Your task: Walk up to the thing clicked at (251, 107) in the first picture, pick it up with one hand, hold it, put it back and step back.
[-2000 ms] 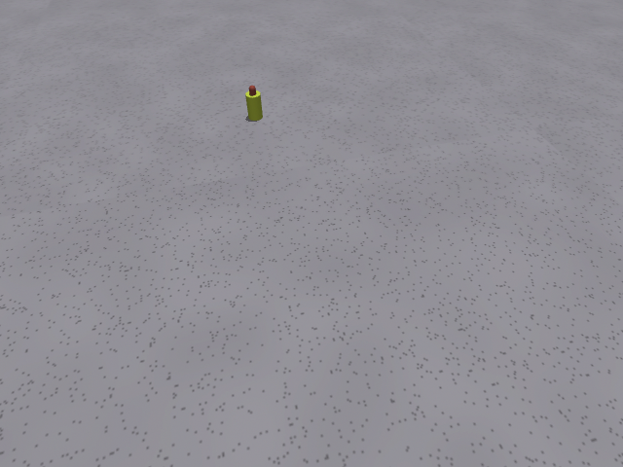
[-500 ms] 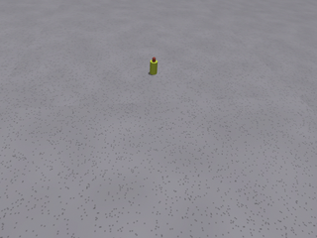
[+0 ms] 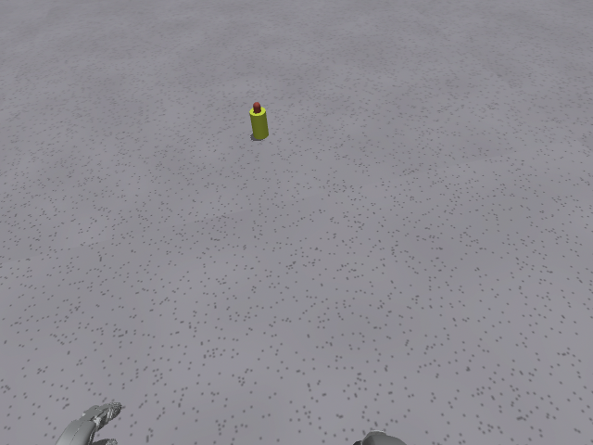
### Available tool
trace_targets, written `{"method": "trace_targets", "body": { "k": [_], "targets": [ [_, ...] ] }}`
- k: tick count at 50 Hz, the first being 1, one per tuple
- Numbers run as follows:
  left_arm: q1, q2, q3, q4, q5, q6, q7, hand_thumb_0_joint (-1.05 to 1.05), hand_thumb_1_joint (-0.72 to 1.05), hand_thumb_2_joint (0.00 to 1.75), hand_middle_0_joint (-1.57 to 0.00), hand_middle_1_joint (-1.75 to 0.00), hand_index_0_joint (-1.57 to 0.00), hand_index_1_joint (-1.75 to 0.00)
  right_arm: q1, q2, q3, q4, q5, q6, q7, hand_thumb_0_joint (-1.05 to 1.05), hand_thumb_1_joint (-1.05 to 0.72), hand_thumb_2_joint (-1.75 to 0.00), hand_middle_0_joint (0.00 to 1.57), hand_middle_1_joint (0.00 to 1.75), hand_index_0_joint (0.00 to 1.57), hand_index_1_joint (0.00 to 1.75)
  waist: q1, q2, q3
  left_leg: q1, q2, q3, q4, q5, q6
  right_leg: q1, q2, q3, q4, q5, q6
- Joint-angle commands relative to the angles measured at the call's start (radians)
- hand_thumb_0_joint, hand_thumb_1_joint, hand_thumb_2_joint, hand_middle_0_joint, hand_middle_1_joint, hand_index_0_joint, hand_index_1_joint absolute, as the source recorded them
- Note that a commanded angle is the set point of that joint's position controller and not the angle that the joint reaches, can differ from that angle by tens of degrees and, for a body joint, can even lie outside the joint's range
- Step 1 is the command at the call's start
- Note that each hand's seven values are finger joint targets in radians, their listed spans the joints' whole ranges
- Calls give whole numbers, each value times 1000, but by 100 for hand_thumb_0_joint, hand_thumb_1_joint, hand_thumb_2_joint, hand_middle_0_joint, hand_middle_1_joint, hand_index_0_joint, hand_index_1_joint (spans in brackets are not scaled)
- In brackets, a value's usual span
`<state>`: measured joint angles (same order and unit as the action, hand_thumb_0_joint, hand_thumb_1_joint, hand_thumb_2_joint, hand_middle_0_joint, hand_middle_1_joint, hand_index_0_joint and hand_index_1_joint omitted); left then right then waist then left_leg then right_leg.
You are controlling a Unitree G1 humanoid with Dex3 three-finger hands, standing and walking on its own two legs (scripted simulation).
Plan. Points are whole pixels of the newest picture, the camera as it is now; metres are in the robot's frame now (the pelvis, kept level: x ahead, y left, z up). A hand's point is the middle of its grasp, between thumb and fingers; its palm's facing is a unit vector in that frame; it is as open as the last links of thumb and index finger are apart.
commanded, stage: walk up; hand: left
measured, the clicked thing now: (258, 119) +1.76 +0.20 -0.64
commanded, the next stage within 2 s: none
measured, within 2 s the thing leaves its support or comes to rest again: neither
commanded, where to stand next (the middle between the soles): +1.43 -0.02 m, yaw +1 degrees
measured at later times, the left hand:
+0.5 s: hand (131, 341) +0.34 +0.32 -0.15, palm faces -0.01 -0.94 -0.33, open 7.4 cm
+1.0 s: hand (197, 172) +0.72 +0.24 -0.09, palm faces -0.02 -0.92 -0.38, open 7.4 cm
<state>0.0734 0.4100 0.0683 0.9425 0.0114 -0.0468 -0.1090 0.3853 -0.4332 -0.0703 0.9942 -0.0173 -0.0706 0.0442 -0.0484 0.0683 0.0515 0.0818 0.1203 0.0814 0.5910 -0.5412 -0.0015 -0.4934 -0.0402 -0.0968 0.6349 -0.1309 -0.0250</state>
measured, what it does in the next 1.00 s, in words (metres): walks ahead: left foot, then right foot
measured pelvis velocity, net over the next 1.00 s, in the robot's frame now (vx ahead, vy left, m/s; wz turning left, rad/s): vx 0.59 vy -0.03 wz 0.00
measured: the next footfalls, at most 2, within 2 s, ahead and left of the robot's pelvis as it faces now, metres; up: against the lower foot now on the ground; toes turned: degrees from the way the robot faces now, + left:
left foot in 0.40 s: +0.43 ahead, +0.15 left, +0.00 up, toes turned +8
right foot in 0.88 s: +0.69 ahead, -0.12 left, +0.00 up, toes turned -6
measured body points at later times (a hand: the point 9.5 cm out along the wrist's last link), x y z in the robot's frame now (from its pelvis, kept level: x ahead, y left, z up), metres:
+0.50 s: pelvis +0.32 +0.03 +0.01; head +0.34 +0.07 +0.46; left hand +0.34 +0.36 -0.13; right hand +0.45 -0.29 -0.06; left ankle +0.39 +0.14 -0.71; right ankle +0.18 -0.11 -0.64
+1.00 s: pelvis +0.59 -0.03 +0.02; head +0.60 -0.05 +0.47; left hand +0.72 +0.28 -0.06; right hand +0.62 -0.35 -0.12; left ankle +0.47 +0.12 -0.62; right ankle +0.65 -0.11 -0.71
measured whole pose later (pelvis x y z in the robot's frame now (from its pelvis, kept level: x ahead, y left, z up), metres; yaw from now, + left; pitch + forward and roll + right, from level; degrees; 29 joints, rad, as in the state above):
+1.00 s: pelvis +0.59 -0.03 +0.02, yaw +0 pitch -3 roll +2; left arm 0.15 0.38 0.05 0.86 0.00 -0.08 -0.07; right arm 0.32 -0.42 -0.04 0.93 0.01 -0.06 0.03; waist -0.01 0.03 0.08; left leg -0.27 0.04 0.01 1.13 -0.43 0.03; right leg -0.35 -0.04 -0.09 0.62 -0.24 -0.06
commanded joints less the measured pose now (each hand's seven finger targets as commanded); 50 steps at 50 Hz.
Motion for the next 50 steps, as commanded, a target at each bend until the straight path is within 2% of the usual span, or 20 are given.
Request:
{"method": "trace_targets", "body": {
  "k": [1,3,6,13,16,19,20,21,22,23,26,28,33,40,43,44,45,46,47,50],
  "targets": [
    [307,395,119,-33,-12,-38,52,0,90,90,-20,-30,-20,-30,-18,-247,-46,-148,19,-40,-29,0,-90,-90,20,30,20,30,197,-314,-300,-806,-99,-88,717,31,45,904,-426,792,-317,-272,-271],
    [225,328,98,-65,-27,-42,69,0,90,90,-20,-30,-20,-30,-147,-245,-46,-141,30,-50,-22,0,-90,-90,20,30,20,30,172,-168,-157,-770,-35,-162,747,163,50,664,-345,523,-330,7,-258],
    [154,259,68,-73,-18,-59,72,0,90,90,-20,-30,-20,-30,-83,-176,-34,-133,28,-31,-4,0,-90,-90,20,30,20,30,78,-192,-36,-622,-6,-155,542,255,62,379,-223,251,-335,130,-158],
    [54,290,61,-148,2,-95,56,0,90,90,-20,-30,-20,-30,-239,-164,-53,-188,7,-10,54,0,-90,-90,20,30,20,30,45,-180,61,-502,35,-77,100,442,-12,138,-201,100,-486,-188,-178],
    [113,297,63,-123,2,-85,50,0,90,90,-20,-30,-20,-30,-250,-162,-66,-177,4,-19,58,0,-90,-90,20,30,20,30,60,-134,-2,-381,-12,-9,18,510,4,204,-196,82,-396,-144,-156],
    [147,270,48,-125,-1,-67,59,0,90,90,-20,-30,-20,-30,-67,-210,-89,-124,-16,-23,39,0,-90,-90,20,30,20,30,-31,-2,-124,-124,-78,28,-22,371,46,203,-146,20,-45,137,-122],
    [213,212,24,-124,-4,-59,65,0,90,90,-20,-30,-20,-30,74,-267,-111,-93,-36,-28,24,0,-90,-90,20,30,20,30,-92,152,-203,59,-28,-74,-74,234,98,82,-85,-12,262,91,-82],
    [273,128,2,-128,-14,-54,66,0,90,90,-20,-30,-20,-30,122,-336,-128,-104,-40,-35,5,0,-90,-90,20,30,20,30,-83,357,-238,205,208,-491,-164,112,156,-161,60,13,531,-377,-36],
    [285,226,17,-125,-24,-46,80,0,90,90,-20,-30,-20,-30,58,-357,-126,-148,-10,-39,-1,0,-90,-90,20,30,20,30,-63,189,-245,210,323,-783,-313,29,233,-251,87,131,609,-408,-39],
    [250,270,17,-114,-14,-46,90,0,90,90,-20,-30,-20,-30,7,-373,-133,-149,13,-36,-3,0,-90,-90,20,30,20,30,-54,159,-199,155,355,-804,-336,62,268,-279,24,194,651,-355,-47],
    [222,241,21,-83,-32,-52,77,0,90,90,-20,-30,-20,-30,-85,-241,-72,-167,26,-50,-17,0,-90,-90,20,30,20,30,19,24,-73,-119,185,-305,-278,602,141,-114,-42,243,535,-186,-22],
    [260,225,22,-75,-31,-38,63,0,90,90,-20,-30,-20,-30,-108,-223,-63,-170,32,-58,-15,0,-90,-90,20,30,20,30,53,56,-61,-206,160,-197,-302,627,160,-41,-56,205,480,-161,1],
    [134,204,22,-131,-9,-19,25,0,90,90,-20,-30,-20,-30,-119,-235,-64,-196,22,-71,-12,0,-90,-90,20,30,20,30,48,47,25,-230,141,-94,-387,544,203,-104,-78,113,247,-61,31],
    [26,178,33,-139,-1,-23,13,0,90,90,-20,-30,-20,-30,-85,-253,-70,-188,16,-45,-13,0,-90,-90,20,30,20,30,19,36,-26,-201,128,-52,-283,533,166,118,-31,27,-38,73,-12],
    [214,231,65,-77,0,-35,34,0,90,90,-20,-30,-20,-30,-73,-214,-57,-200,11,-38,-23,0,-90,-90,20,30,20,30,120,-104,-148,-271,79,-19,74,596,113,434,-10,53,-99,-19,-47],
    [324,291,89,-59,6,-44,46,0,90,90,-20,-30,-20,-30,3,-156,-34,-195,10,-38,-20,0,-90,-90,20,30,20,30,156,-263,-237,-400,-13,35,338,457,84,614,-93,192,-171,-200,-62],
    [359,360,105,-75,10,-51,59,0,90,90,-20,-30,-20,-30,44,-102,-8,-208,16,-35,-15,0,-90,-90,20,30,20,30,150,-412,-247,-629,-125,6,526,46,49,746,-316,573,-267,-288,-116],
    [335,374,106,-74,-8,-47,63,0,90,90,-20,-30,-20,-30,20,-212,-34,-185,21,-28,-25,0,-90,-90,20,30,20,30,161,-340,-214,-754,-123,-41,627,13,35,777,-396,777,-351,-238,-228],
    [303,355,102,-88,-22,-45,69,0,90,90,-20,-30,-20,-30,-37,-241,-37,-174,19,-26,-32,0,-90,-90,20,30,20,30,159,-251,-161,-757,-66,-102,681,59,34,684,-394,723,-352,-151,-245],
    [192,262,65,-111,-26,-57,84,0,90,90,-20,-30,-20,-30,-28,-178,-26,-138,42,-16,-20,0,-90,-90,20,30,20,30,74,-207,-41,-632,-38,-163,579,224,44,420,-234,331,-334,171,-117]
  ]
}}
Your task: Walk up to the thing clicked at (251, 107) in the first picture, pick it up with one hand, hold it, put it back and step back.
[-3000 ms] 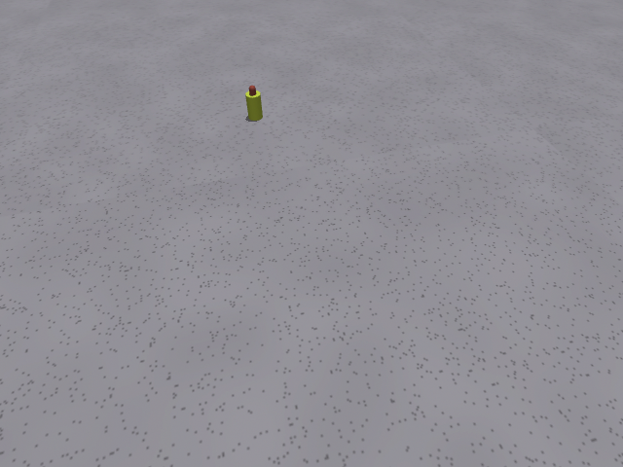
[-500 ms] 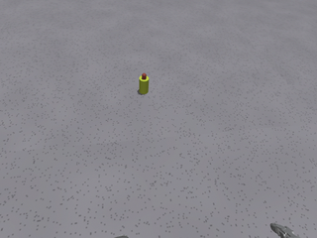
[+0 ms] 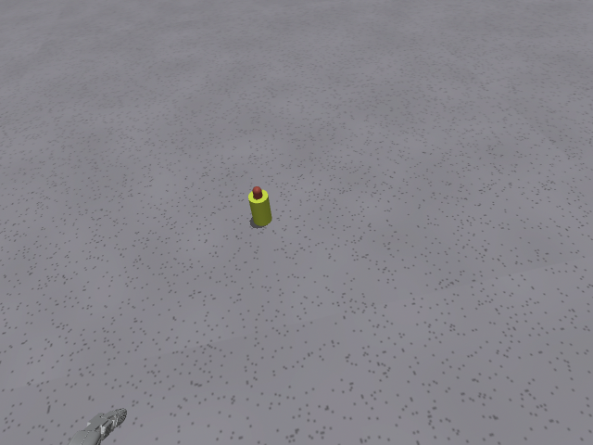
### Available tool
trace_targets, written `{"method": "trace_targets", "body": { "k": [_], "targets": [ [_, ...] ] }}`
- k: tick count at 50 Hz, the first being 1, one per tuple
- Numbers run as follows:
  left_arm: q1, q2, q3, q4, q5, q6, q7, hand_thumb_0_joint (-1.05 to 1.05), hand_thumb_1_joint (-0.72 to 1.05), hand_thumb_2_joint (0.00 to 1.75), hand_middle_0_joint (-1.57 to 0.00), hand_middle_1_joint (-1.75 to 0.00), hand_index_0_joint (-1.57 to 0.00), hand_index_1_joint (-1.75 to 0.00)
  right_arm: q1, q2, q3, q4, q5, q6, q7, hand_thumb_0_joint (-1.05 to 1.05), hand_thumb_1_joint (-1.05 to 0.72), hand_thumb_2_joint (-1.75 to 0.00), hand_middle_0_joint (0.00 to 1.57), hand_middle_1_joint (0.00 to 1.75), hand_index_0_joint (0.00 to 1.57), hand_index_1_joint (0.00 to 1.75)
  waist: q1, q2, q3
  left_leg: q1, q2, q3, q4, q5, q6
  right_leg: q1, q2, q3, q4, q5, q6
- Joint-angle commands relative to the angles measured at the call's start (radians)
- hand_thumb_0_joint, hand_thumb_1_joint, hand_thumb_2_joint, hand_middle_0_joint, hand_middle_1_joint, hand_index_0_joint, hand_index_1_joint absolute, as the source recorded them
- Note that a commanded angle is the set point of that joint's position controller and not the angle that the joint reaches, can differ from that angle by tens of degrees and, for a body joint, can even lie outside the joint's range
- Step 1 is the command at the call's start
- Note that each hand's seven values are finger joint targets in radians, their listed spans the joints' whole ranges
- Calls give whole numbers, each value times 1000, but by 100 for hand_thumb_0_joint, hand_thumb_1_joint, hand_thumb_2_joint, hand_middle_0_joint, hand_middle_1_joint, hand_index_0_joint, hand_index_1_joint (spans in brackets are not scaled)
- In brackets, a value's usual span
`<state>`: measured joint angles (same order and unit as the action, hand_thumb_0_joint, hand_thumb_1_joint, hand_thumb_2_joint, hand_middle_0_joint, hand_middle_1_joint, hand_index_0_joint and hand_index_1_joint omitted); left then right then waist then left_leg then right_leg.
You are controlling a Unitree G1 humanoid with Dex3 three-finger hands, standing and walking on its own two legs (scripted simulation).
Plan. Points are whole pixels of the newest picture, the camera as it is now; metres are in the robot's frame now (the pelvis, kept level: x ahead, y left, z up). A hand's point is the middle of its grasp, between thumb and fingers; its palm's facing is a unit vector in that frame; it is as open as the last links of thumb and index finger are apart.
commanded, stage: walk up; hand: left
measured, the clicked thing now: (259, 204) +1.17 +0.23 -0.66
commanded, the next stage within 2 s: none
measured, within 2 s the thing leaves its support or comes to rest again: neither
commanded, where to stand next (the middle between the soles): +0.85 +0.00 m, yaw +1 degrees
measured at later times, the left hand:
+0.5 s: hand (131, 406) +0.23 +0.30 -0.16, palm faces +0.01 -0.95 -0.32, open 7.4 cm
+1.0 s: hand (187, 252) +0.51 +0.25 -0.11, palm faces -0.01 -0.91 -0.41, open 7.4 cm
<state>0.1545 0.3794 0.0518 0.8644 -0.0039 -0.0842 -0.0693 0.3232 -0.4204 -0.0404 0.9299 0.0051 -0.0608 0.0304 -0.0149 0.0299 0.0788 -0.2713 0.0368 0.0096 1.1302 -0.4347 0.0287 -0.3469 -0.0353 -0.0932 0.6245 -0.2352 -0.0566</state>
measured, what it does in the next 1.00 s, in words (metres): walks ahead: left foot, then right foot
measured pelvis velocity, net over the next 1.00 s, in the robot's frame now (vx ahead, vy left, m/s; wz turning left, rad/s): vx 0.41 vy -0.02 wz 0.02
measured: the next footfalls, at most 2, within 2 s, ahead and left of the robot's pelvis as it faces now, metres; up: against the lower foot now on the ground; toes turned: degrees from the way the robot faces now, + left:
left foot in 0.38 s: +0.34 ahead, +0.14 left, +0.00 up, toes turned +6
right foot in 0.90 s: +0.52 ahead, -0.13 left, +0.00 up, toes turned -4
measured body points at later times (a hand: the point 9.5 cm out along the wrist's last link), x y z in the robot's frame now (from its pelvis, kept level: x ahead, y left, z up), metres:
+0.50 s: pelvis +0.22 +0.04 +0.00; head +0.24 +0.06 +0.44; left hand +0.23 +0.35 -0.14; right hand +0.34 -0.28 -0.09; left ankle +0.30 +0.13 -0.73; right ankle +0.11 -0.09 -0.66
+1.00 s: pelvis +0.41 -0.02 +0.00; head +0.43 -0.05 +0.45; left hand +0.51 +0.30 -0.08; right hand +0.44 -0.34 -0.13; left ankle +0.32 +0.11 -0.67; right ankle +0.48 -0.13 -0.73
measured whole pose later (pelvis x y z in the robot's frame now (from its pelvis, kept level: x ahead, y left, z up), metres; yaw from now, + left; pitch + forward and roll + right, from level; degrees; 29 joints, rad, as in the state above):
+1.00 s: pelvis +0.41 -0.02 +0.00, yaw +1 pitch -3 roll +2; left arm 0.21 0.39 0.06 0.89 0.01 -0.09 -0.06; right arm 0.34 -0.43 -0.04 0.91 0.00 -0.05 0.03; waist -0.01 0.04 0.08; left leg -0.25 0.02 0.02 0.99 -0.47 0.03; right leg -0.35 -0.05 -0.06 0.62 -0.22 -0.03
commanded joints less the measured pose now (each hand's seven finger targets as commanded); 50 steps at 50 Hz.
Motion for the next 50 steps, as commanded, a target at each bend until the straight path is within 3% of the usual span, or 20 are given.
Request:
{"method": "trace_targets", "body": {
  "k": [1,4,11,14,16,19,20,21,22,23,26,30,37,41,44,45,46,47,48,50],
  "targets": [
    [104,275,75,-28,-12,-22,44,0,90,90,-20,-30,-20,-30,40,-189,-57,-68,15,-17,-1,0,-90,-90,20,30,20,30,25,-167,-34,-235,48,-99,-14,157,10,190,-200,264,-343,280,-46],
    [105,255,69,-49,-5,-37,42,0,90,90,-20,-30,-20,-30,44,-172,-64,-60,-2,2,16,0,-90,-90,20,30,20,30,12,-155,-32,-251,22,-69,-73,250,-8,198,-173,165,-367,348,-50],
    [127,285,87,-72,20,-43,42,0,90,90,-20,-30,-20,-30,-161,-164,-75,-129,-21,8,46,0,-90,-90,20,30,20,30,58,-105,54,-309,60,-67,-395,341,-37,195,-205,141,-456,33,-61],
    [147,280,87,-66,23,-36,42,0,90,90,-20,-30,-20,-30,-202,-155,-68,-148,-22,-6,55,0,-90,-90,20,30,20,30,64,-112,-1,-235,61,-10,-533,365,-9,290,-202,99,-371,229,-73],
    [126,298,89,-72,23,-28,45,0,90,90,-20,-30,-20,-30,-171,-162,-77,-141,-25,-10,52,0,-90,-90,20,30,20,30,39,-112,-30,-128,69,-6,-547,318,14,250,-238,121,-323,185,-106],
    [146,269,67,-77,16,-17,48,0,90,90,-20,-30,-20,-30,-1,-210,-101,-89,-42,-22,33,0,-90,-90,20,30,20,30,-49,32,-112,180,-6,42,-621,239,55,142,-147,35,5,320,-80],
    [213,206,45,-80,7,-10,48,0,90,90,-20,-30,-20,-30,120,-267,-123,-66,-60,-27,22,0,-90,-90,20,30,20,30,-87,196,-208,379,90,-119,-686,91,114,-2,-76,-7,281,230,-37],
    [262,143,30,-79,-2,-7,45,0,90,90,-20,-30,-20,-30,137,-331,-139,-93,-58,-32,6,0,-90,-90,20,30,20,30,-69,357,-231,529,318,-550,-746,22,184,-275,79,9,489,-292,18],
    [245,264,56,-65,0,5,58,0,90,90,-20,-30,-20,-30,121,-339,-140,-106,-18,-29,5,0,-90,-90,20,30,20,30,-84,213,-242,521,393,-734,-831,-40,284,-330,49,110,573,-331,-2],
    [185,293,49,-55,11,4,59,0,90,90,-20,-30,-20,-30,92,-316,-139,-106,-3,-26,2,0,-90,-90,20,30,20,30,-81,127,-161,410,386,-676,-854,-2,274,-334,7,156,601,-289,-2],
    [211,251,43,-26,-3,7,41,0,90,90,-20,-30,-20,-30,-4,-241,-90,-130,6,-36,-11,0,-90,-90,20,30,20,30,-14,47,-44,158,259,-275,-861,314,161,-204,-37,206,507,-132,13],
    [235,224,45,-14,4,24,19,0,90,90,-20,-30,-20,-30,-36,-227,-86,-145,2,-55,-6,0,-90,-90,20,30,20,30,12,94,-28,92,212,-134,-902,275,169,-173,-54,148,389,-30,52],
    [41,211,55,-53,18,22,-12,0,90,90,-20,-30,-20,-30,-20,-256,-96,-136,-11,-55,7,0,-90,-90,20,30,20,30,-26,105,61,53,186,-92,-970,56,171,-179,-85,83,77,114,62],
    [31,207,60,-36,14,7,-10,0,90,90,-20,-30,-20,-30,-34,-253,-95,-147,-9,-45,6,0,-90,-90,20,30,20,30,-8,81,7,67,203,-71,-861,221,158,-32,-56,61,-45,116,43],
    [162,240,76,7,22,-8,9,0,90,90,-20,-30,-20,-30,-32,-222,-80,-154,-11,-36,0,0,-90,-90,20,30,20,30,67,-16,-88,22,159,-12,-597,340,112,231,-14,41,-119,57,20],
    [258,280,93,31,24,-19,22,0,90,90,-20,-30,-20,-30,27,-165,-61,-150,-10,-36,1,0,-90,-90,20,30,20,30,102,-162,-174,-41,84,46,-348,322,81,388,-59,123,-189,-26,-3],
    [309,362,114,22,28,-27,36,0,90,90,-20,-30,-20,-30,79,-98,-33,-165,-7,-35,3,0,-90,-90,20,30,20,30,102,-373,-208,-229,-32,77,-123,-24,36,494,-284,479,-272,-119,-51],
    [274,388,112,9,16,-24,39,0,90,90,-20,-30,-20,-30,78,-176,-50,-142,-5,-23,-4,0,-90,-90,20,30,20,30,100,-282,-161,-375,-67,27,-17,-94,13,523,-391,701,-364,-169,-150],
    [248,379,109,-2,4,-19,42,0,90,90,-20,-30,-20,-30,37,-234,-61,-127,-12,-18,-15,0,-90,-90,20,30,20,30,104,-226,-137,-390,-12,-29,34,-79,15,473,-415,723,-351,-97,-210],
    [208,317,90,-19,-8,-17,51,0,90,90,-20,-30,-20,-30,-2,-221,-61,-113,6,-19,-11,0,-90,-90,20,30,20,30,81,-155,-70,-363,15,-108,41,16,19,357,-320,481,-334,130,-173]
  ]
}}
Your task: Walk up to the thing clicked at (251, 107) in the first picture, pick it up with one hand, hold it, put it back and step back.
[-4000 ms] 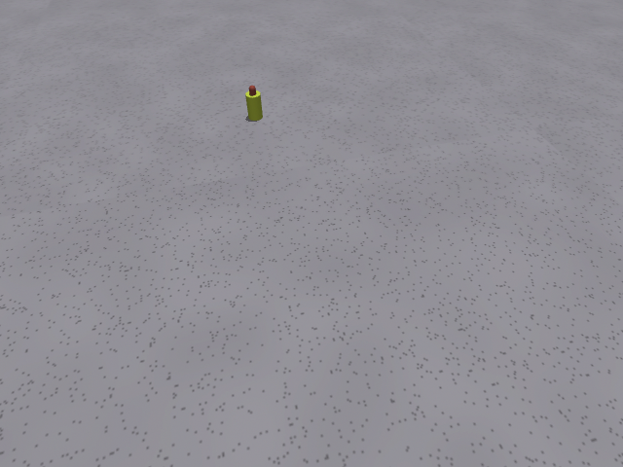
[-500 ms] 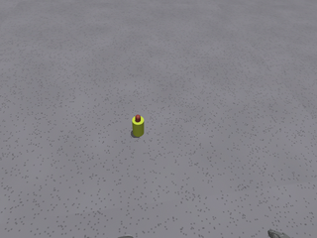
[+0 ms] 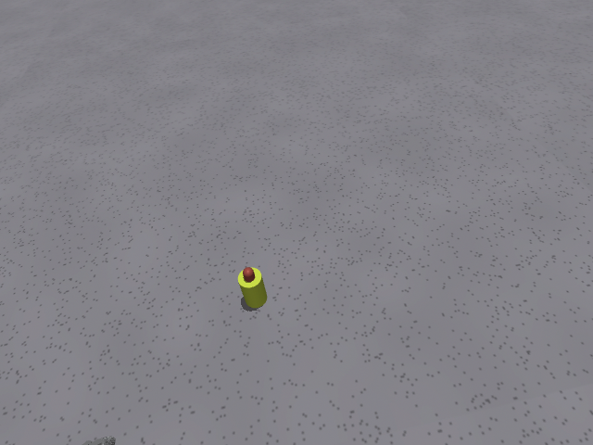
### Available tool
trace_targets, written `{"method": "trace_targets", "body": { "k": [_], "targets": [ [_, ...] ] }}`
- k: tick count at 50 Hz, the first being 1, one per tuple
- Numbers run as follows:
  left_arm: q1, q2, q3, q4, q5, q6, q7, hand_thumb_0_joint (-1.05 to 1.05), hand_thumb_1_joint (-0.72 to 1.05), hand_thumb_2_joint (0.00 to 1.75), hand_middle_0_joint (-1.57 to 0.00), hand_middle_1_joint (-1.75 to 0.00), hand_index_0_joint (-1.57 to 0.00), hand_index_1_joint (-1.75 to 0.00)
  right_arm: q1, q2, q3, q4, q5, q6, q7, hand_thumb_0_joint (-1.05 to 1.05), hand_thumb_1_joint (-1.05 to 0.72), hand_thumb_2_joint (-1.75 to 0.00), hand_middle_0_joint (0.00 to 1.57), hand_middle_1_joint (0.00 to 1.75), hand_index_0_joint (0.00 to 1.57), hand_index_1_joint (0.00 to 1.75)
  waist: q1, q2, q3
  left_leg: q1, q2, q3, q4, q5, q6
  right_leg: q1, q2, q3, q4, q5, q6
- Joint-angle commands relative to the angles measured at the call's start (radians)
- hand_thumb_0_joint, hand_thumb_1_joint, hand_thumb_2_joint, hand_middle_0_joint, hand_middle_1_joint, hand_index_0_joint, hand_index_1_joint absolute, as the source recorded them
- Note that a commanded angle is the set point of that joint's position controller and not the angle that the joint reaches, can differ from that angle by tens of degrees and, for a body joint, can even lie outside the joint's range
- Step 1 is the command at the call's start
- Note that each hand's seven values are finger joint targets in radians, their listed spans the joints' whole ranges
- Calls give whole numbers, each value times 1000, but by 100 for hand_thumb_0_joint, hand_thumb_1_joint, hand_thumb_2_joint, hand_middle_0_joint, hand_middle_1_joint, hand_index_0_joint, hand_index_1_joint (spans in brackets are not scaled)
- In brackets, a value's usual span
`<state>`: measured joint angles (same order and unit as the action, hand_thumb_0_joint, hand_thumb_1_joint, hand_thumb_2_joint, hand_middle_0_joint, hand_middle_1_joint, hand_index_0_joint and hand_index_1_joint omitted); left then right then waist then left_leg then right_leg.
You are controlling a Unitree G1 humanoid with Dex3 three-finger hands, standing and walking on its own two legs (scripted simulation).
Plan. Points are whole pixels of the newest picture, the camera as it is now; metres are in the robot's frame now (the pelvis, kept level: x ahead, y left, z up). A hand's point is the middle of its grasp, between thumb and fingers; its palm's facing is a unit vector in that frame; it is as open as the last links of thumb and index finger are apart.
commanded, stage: walk up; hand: left
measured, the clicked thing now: (252, 284) +0.76 +0.24 -0.66
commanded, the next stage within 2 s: none
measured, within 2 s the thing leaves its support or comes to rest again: neither
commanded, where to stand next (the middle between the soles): +0.43 +0.02 m, yaw +0 degrees
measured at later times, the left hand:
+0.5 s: hand out of the picture +0.17 +0.30 -0.16, palm faces +0.00 -0.94 -0.33, open 7.4 cm
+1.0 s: hand (152, 336) +0.32 +0.28 -0.11, palm faces +0.02 -0.90 -0.44, open 7.4 cm
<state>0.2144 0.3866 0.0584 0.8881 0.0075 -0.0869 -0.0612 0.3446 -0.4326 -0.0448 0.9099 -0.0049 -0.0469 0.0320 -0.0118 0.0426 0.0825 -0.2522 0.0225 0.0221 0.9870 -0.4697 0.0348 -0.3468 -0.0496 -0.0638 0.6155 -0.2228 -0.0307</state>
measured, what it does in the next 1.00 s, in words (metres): walks ahead: left foot, then right foot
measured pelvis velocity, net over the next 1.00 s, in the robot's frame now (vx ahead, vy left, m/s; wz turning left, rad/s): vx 0.29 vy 0.00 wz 0.01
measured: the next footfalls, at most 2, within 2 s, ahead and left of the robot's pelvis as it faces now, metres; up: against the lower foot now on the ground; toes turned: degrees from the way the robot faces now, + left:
left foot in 0.40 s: +0.26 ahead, +0.15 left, +0.00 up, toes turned +6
right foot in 0.84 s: +0.37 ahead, -0.12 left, +0.00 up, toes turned -4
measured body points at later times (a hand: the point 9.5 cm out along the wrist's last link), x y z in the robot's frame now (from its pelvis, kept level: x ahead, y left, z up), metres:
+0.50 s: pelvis +0.16 +0.03 +0.00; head +0.17 +0.06 +0.45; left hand +0.17 +0.35 -0.14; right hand +0.27 -0.28 -0.09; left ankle +0.22 +0.15 -0.73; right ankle +0.10 -0.10 -0.67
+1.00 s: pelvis +0.29 +0.00 +0.01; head +0.30 -0.04 +0.45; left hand +0.32 +0.32 -0.08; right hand +0.35 -0.32 -0.13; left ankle +0.30 +0.14 -0.66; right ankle +0.33 -0.12 -0.73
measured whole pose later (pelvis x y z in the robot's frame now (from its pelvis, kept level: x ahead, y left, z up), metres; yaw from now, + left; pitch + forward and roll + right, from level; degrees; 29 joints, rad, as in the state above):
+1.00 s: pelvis +0.29 +0.00 +0.01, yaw +1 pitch -4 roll +1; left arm 0.33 0.38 0.04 0.88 0.00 -0.10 -0.03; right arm 0.29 -0.44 -0.05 0.88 0.00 -0.01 0.05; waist 0.03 0.08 0.09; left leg -0.44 0.02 -0.01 1.05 -0.41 0.03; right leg -0.26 -0.05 -0.06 0.56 -0.23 -0.02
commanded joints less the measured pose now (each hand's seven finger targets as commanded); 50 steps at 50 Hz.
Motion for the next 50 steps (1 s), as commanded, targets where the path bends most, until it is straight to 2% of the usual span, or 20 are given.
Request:
{"method": "trace_targets", "body": {
  "k": [1,5,10,12,16,19,20,21,22,23,26,33,38,41,42,43,44,45,48,50],
  "targets": [
    [112,284,70,-50,-19,-17,45,0,90,90,-20,-30,-20,-30,1,-189,-54,-77,20,-28,-6,0,-90,-90,20,30,20,30,49,-177,-57,-336,42,-119,143,85,12,295,-248,332,-316,183,-150],
    [98,259,57,-73,-15,-28,45,0,90,90,-20,-30,-20,-30,30,-155,-58,-60,4,-6,11,0,-90,-90,20,30,20,30,21,-191,-39,-267,23,-86,37,207,-16,204,-184,169,-327,318,-137],
    [93,287,74,-109,4,-26,40,0,90,90,-20,-30,-20,-30,-89,-156,-70,-100,-11,1,31,0,-90,-90,20,30,20,30,47,-162,22,-297,64,-63,-191,263,-43,165,-226,173,-408,-69,-172],
    [129,287,75,-101,7,-27,38,0,90,90,-20,-30,-20,-30,-148,-147,-70,-114,-16,-6,37,0,-90,-90,20,30,20,30,70,-152,32,-277,80,-44,-281,295,-39,171,-227,165,-392,-60,-169],
    [95,301,71,-113,5,-22,36,0,90,90,-20,-30,-20,-30,-145,-148,-75,-115,-16,-24,42,0,-90,-90,20,30,20,30,36,-138,-10,-106,71,-8,-380,291,-12,118,-240,146,-314,-28,-169],
    [95,261,50,-118,4,-15,36,0,90,90,-20,-30,-20,-30,12,-187,-95,-64,-21,-38,26,0,-90,-90,20,30,20,30,-57,-11,-87,186,2,42,-452,263,17,15,-160,59,-35,136,-118],
    [140,211,31,-118,-1,-10,36,0,90,90,-20,-30,-20,-30,107,-235,-113,-45,-31,-44,13,0,-90,-90,20,30,20,30,-93,154,-158,323,72,-88,-545,117,58,-63,-75,-12,244,150,-80],
    [202,120,7,-125,-7,-5,33,0,90,90,-20,-30,-20,-30,104,-303,-124,-76,-37,-49,2,0,-90,-90,20,30,20,30,-55,353,-168,422,309,-505,-633,74,127,-299,53,-9,468,-299,-12],
    [215,223,33,-98,-4,9,49,0,90,90,-20,-30,-20,-30,76,-329,-125,-102,-5,-48,-1,0,-90,-90,20,30,20,30,-57,195,-166,376,416,-684,-716,14,220,-332,57,51,536,-339,-18],
    [158,276,40,-87,4,14,55,0,90,90,-20,-30,-20,-30,59,-314,-127,-96,12,-42,1,0,-90,-90,20,30,20,30,-59,141,-103,297,418,-665,-715,44,250,-332,8,104,574,-324,-24],
    [156,241,38,-59,-12,15,43,0,90,90,-20,-30,-20,-30,2,-219,-83,-114,9,-50,-12,0,-90,-90,20,30,20,30,-14,64,-23,152,267,-270,-674,467,156,-234,-29,167,488,-168,-16],
    [120,223,47,-55,2,30,4,0,90,90,-20,-30,-20,-30,-73,-249,-93,-157,-3,-51,-2,0,-90,-90,20,30,20,30,-2,134,33,-26,244,-151,-782,43,199,-134,-69,65,206,-44,37],
    [102,215,55,-39,5,9,3,0,90,90,-20,-30,-20,-30,-84,-251,-94,-162,-5,-35,11,0,-90,-90,20,30,20,30,9,105,10,-98,220,-120,-699,-10,175,39,-20,8,30,4,25],
    [256,254,75,10,11,-17,29,0,90,90,-20,-30,-20,-30,-87,-172,-63,-173,-5,-17,14,0,-90,-90,20,30,20,30,93,-85,-90,-179,123,-14,-366,57,106,335,19,14,-121,-11,9],
    [323,315,97,15,18,-27,43,0,90,90,-20,-30,-20,-30,-44,-100,-39,-179,0,-20,14,0,-90,-90,20,30,20,30,123,-315,-127,-286,27,63,-64,44,60,422,-140,290,-277,-216,-40],
    [288,375,100,-22,14,-37,51,0,90,90,-20,-30,-20,-30,-8,-88,-29,-175,-2,-10,12,0,-90,-90,20,30,20,30,86,-333,-72,-459,-61,16,84,-48,2,420,-339,658,-379,-246,-117],
    [232,381,96,-37,-2,-29,51,0,90,90,-20,-30,-20,-30,-29,-191,-56,-157,-8,0,-2,0,-90,-90,20,30,20,30,86,-226,-43,-442,6,-57,124,-49,0,337,-404,709,-380,-261,-211],
    [200,369,93,-52,-6,-26,50,0,90,90,-20,-30,-20,-30,-45,-215,-64,-147,-7,0,-5,0,-90,-90,20,30,20,30,72,-214,-9,-441,46,-81,128,-35,-1,281,-394,675,-379,-229,-247],
    [153,299,67,-66,-14,-31,60,0,90,90,-20,-30,-20,-30,-18,-191,-67,-101,5,9,8,0,-90,-90,20,30,20,30,33,-169,-7,-356,57,-114,78,90,-7,220,-242,342,-340,-1,-150],
    [167,298,64,-67,-11,-35,63,0,90,90,-20,-30,-20,-30,-10,-179,-68,-98,-2,20,17,0,-90,-90,20,30,20,30,35,-187,-17,-318,48,-101,47,148,-19,191,-215,267,-331,90,-150]
  ]
}}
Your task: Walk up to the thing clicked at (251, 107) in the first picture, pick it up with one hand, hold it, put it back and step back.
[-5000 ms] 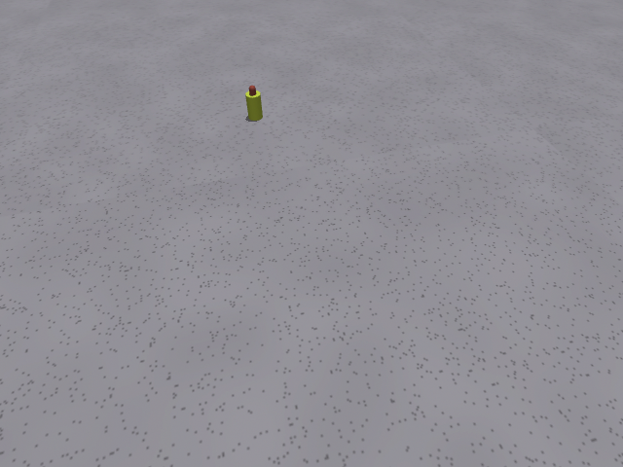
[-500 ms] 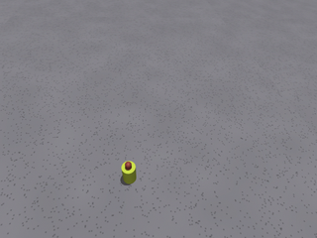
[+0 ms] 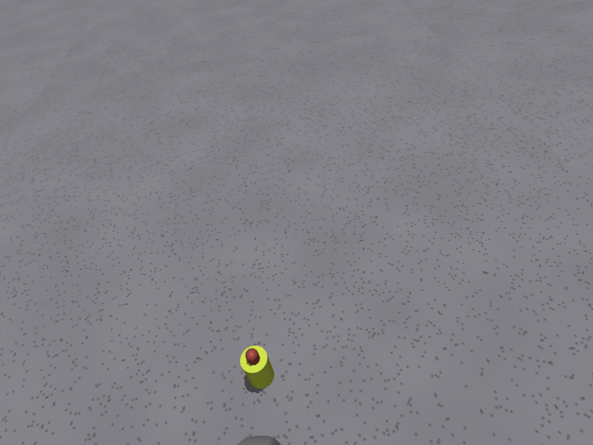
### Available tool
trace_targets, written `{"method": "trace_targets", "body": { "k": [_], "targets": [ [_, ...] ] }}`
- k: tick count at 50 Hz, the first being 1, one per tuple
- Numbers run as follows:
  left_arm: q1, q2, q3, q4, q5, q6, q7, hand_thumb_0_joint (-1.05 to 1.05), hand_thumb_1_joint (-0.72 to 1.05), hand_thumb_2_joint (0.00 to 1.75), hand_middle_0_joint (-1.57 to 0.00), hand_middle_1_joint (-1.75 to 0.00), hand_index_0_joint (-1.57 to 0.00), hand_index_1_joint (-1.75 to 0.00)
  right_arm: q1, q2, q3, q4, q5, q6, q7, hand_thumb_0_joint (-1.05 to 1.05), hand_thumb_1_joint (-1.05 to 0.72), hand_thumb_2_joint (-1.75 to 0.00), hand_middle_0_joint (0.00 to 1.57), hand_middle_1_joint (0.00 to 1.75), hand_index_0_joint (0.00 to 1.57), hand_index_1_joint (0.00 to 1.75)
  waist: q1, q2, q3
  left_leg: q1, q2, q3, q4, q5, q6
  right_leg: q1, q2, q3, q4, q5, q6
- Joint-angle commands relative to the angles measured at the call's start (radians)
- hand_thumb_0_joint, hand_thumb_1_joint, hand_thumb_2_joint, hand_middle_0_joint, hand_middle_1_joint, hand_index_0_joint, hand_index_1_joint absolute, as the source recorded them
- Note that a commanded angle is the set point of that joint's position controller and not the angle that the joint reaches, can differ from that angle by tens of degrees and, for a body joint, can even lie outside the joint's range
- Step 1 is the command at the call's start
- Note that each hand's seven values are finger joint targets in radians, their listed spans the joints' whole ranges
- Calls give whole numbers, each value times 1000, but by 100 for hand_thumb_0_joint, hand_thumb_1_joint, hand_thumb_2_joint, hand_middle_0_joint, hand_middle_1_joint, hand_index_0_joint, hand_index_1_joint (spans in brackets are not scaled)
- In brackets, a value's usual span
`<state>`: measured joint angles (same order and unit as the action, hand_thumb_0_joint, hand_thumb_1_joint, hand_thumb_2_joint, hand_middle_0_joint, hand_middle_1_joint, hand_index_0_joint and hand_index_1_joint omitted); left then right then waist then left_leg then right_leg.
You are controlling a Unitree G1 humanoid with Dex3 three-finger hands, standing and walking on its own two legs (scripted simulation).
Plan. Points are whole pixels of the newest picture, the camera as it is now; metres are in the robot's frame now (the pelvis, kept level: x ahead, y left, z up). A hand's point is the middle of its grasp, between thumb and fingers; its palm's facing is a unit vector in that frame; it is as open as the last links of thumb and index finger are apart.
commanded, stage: walk up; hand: left
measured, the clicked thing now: (256, 364) +0.48 +0.24 -0.67
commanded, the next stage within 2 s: none
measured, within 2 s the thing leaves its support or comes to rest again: neither
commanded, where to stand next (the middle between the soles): +0.15 +0.02 m, yaw +0 degrees
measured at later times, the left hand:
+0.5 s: hand out of the picture +0.11 +0.31 -0.17, palm faces -0.04 -0.94 -0.33, open 7.4 cm
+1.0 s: hand (149, 420) +0.20 +0.28 -0.15, palm faces -0.02 -0.94 -0.33, open 7.4 cm
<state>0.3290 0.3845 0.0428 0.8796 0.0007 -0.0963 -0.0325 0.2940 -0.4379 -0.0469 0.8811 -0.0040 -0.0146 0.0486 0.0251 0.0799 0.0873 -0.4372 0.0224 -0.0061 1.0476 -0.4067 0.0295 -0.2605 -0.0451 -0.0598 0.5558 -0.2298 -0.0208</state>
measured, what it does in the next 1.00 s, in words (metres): walks ahead: left foot, then right foot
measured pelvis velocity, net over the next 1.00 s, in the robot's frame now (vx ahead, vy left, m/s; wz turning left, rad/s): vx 0.10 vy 0.03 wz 0.00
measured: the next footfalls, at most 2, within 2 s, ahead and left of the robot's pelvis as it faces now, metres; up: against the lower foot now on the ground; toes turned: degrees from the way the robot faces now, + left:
left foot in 0.26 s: +0.18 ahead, +0.16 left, +0.00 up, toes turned +1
right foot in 0.60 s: +0.15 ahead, -0.09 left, +0.00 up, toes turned -1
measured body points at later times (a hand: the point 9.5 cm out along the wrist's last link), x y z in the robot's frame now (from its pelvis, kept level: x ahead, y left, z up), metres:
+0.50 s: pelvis +0.07 +0.05 -0.01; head +0.09 +0.08 +0.44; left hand +0.12 +0.36 -0.14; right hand +0.16 -0.26 -0.10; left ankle +0.14 +0.16 -0.73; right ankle +0.09 -0.10 -0.70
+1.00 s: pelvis +0.10 +0.03 +0.00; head +0.11 +0.03 +0.45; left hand +0.20 +0.33 -0.12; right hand +0.17 -0.27 -0.13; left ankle +0.14 +0.16 -0.73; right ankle +0.11 -0.09 -0.73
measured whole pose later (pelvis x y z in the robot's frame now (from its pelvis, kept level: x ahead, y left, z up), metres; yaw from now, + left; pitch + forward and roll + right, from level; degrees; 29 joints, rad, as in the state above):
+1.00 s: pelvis +0.10 +0.03 +0.00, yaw +0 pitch -3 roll +0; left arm 0.12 0.35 0.00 1.06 0.00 -0.02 -0.02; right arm 0.16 -0.36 0.02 1.08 0.00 -0.03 0.02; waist -0.01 0.00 0.05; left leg -0.24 0.03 0.02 0.49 -0.21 -0.01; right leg -0.19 -0.02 -0.03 0.50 -0.26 0.00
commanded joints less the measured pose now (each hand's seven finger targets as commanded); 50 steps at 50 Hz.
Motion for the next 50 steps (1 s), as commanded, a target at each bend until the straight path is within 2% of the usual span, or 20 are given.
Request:
{"method": "trace_targets", "body": {
  "k": [1,9,12,13,14,15,16,20,26,29,30,31,32,33,34,35,37,39,42,50],
  "targets": [
    [52,305,82,-69,1,-26,33,0,90,90,-20,-30,-20,-30,30,-162,-66,-74,-5,-9,6,0,-90,-90,20,30,20,30,1,-237,-24,-132,50,-59,-60,94,-22,107,-221,242,-275,88,-175],
    [1,278,52,-82,13,5,43,0,90,90,-20,-30,-20,-30,-79,-113,-57,-59,-8,-6,-5,0,-90,-90,20,30,20,30,10,-228,-13,108,32,38,-340,225,-42,-75,-189,86,-145,273,-163],
    [-44,269,43,-83,1,23,48,0,90,90,-20,-30,-20,-30,-19,-113,-54,-21,-8,-25,-21,0,-90,-90,20,30,20,30,-41,-179,-88,249,-12,72,-524,310,-6,-59,-166,63,33,317,-127],
    [-38,225,26,-84,-2,30,48,0,90,90,-20,-30,-20,-30,38,-153,-64,3,-14,-34,-31,0,-90,-90,20,30,20,30,-65,-77,-123,323,18,16,-581,335,13,-91,-131,53,150,199,-90],
    [33,170,8,-104,-8,31,41,0,90,90,-20,-30,-20,-30,85,-246,-92,-9,-20,-42,-33,0,-90,-90,20,30,20,30,-65,138,-181,410,208,-253,-654,239,73,-190,-32,-7,337,-71,-37],
    [79,158,2,-80,-10,43,45,0,90,90,-20,-30,-20,-30,43,-279,-91,-31,-17,-44,-34,0,-90,-90,20,30,20,30,-27,137,-141,404,317,-460,-712,167,144,-309,61,25,415,-336,-18],
    [73,237,26,-48,-2,54,57,0,90,90,-20,-30,-20,-30,39,-322,-107,-26,4,-38,-32,0,-90,-90,20,30,20,30,-56,157,-156,398,379,-534,-737,46,230,-307,7,62,504,-370,-26],
    [35,251,38,-4,-1,61,42,0,90,90,-20,-30,-20,-30,-78,-230,-73,-57,-8,-36,-41,0,-90,-90,20,30,20,30,-23,130,-56,172,207,-239,-747,27,149,-219,-31,104,421,-231,-18],
    [2,207,37,33,15,60,35,0,90,90,-20,-30,-20,-30,-105,-217,-63,-59,-19,-25,-39,0,-90,-90,20,30,20,30,-38,108,-67,110,208,-202,-717,0,172,-92,0,36,182,-189,13],
    [39,177,39,76,21,51,44,0,90,90,-20,-30,-20,-30,-159,-198,-47,-62,-10,-9,-36,0,-90,-90,20,30,20,30,3,46,-96,27,197,-151,-602,29,145,86,33,6,-22,-61,5],
    [29,189,43,80,26,46,48,0,90,90,-20,-30,-20,-30,-160,-154,-28,-59,-2,-6,-36,0,-90,-90,20,30,20,30,15,-7,-95,-11,168,-125,-560,9,100,132,28,37,-64,-35,-10],
    [4,214,49,71,33,40,52,0,90,90,-20,-30,-20,-30,-145,-114,-12,-55,5,-6,-37,0,-90,-90,20,30,20,30,12,-103,-92,-28,131,-88,-482,12,59,129,-49,164,-159,-97,-39],
    [-51,271,54,46,41,31,54,0,90,90,-20,-30,-20,-30,-139,-84,-2,-51,10,-5,-35,0,-90,-90,20,30,20,30,-14,-232,-67,-51,35,-31,-376,-16,2,56,-203,435,-269,-210,-99],
    [-140,312,53,37,32,37,48,0,90,90,-20,-30,-20,-30,-146,-125,-14,-22,8,-3,-43,0,-90,-90,20,30,20,30,-22,-245,-36,49,3,2,-312,-88,-3,-100,-282,480,-288,-319,-177],
    [-202,292,45,24,29,42,43,0,90,90,-20,-30,-20,-30,-109,-146,-25,11,3,-6,-45,0,-90,-90,20,30,20,30,-53,-225,-12,156,24,-16,-342,-61,-3,-187,-259,423,-242,-294,-176],
    [-221,248,30,23,19,46,40,0,90,90,-20,-30,-20,-30,-88,-149,-22,32,5,-15,-45,0,-90,-90,20,30,20,30,-69,-203,-8,219,26,-20,-440,-13,1,-213,-198,314,-206,-232,-129],
    [-210,203,15,36,8,43,38,0,90,90,-20,-30,-20,-30,-109,-162,-22,58,11,-28,-44,0,-90,-90,20,30,20,30,-62,-177,-68,261,67,-70,-544,200,23,-128,-103,186,-132,-21,-48],
    [-183,208,12,69,2,47,34,0,90,90,-20,-30,-20,-30,-154,-167,-14,60,4,-31,-45,0,-90,-90,20,30,20,30,-28,-158,-82,213,104,-130,-611,136,35,-62,-58,163,-117,-31,-32],
    [-199,214,14,87,4,55,30,0,90,90,-20,-30,-20,-30,-179,-166,-4,86,0,-28,-40,0,-90,-90,20,30,20,30,-22,-152,-36,152,80,-112,-640,7,24,-33,-75,193,-193,-229,-37],
    [-242,203,8,142,-6,51,38,0,90,90,-20,-30,-20,-30,-194,-141,12,158,4,-40,-50,0,-90,-90,20,30,20,30,-18,-82,-139,261,98,-67,-643,418,6,121,-89,145,-179,187,-25]
  ]
}}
